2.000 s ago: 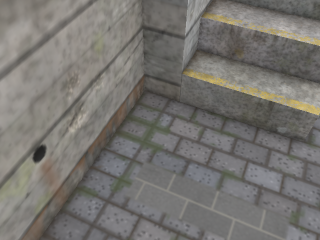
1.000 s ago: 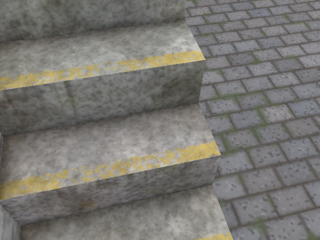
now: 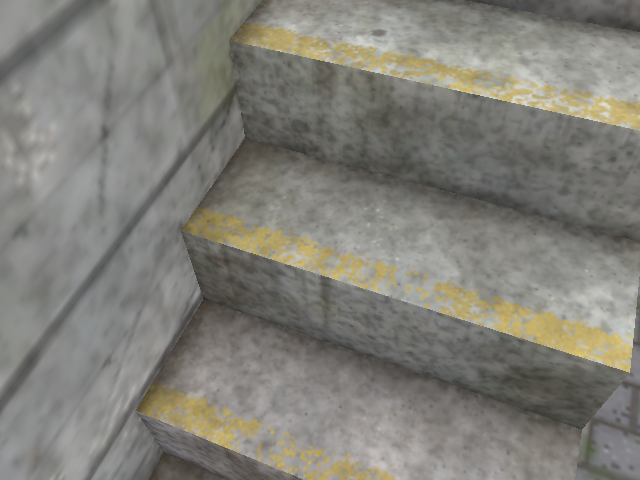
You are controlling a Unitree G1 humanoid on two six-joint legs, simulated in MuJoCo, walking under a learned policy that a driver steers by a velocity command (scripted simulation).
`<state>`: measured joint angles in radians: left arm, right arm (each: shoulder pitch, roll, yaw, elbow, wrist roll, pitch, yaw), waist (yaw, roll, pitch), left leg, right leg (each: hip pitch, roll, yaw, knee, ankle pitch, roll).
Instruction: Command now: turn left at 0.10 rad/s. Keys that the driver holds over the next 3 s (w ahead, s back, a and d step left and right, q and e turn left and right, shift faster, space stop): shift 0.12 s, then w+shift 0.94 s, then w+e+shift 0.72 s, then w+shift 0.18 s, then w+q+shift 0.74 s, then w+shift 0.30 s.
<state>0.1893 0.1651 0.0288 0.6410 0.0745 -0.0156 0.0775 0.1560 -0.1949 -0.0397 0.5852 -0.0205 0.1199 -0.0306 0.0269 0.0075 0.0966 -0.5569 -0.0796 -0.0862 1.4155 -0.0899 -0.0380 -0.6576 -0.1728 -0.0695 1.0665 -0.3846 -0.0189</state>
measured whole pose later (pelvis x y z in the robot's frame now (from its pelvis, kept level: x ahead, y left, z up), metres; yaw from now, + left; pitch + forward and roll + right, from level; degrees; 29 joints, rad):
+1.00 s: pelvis +0.14 +0.02 +0.07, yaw -1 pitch +1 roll +0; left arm 0.35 0.17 0.04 0.95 0.02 -0.09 0.03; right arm 0.08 -0.07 0.01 0.59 -0.02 -0.01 -0.04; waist 0.02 -0.01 -0.06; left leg -1.20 -0.08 -0.07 2.02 -0.15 0.04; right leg -0.27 -0.07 -0.11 0.54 -0.29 -0.09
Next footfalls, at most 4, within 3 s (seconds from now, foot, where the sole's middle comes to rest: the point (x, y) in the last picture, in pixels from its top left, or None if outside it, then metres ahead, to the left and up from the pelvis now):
0.12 left None -0.03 0.16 -0.90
0.66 right None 0.18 -0.11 -0.70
1.14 left None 0.32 0.15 -0.53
1.54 right None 0.18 0.02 -0.70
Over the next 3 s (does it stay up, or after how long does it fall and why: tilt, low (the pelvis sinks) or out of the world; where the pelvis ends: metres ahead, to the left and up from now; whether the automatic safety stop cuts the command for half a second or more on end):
stays up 0.25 -0.01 0.20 its command is cut before an obstacle after 1.0 s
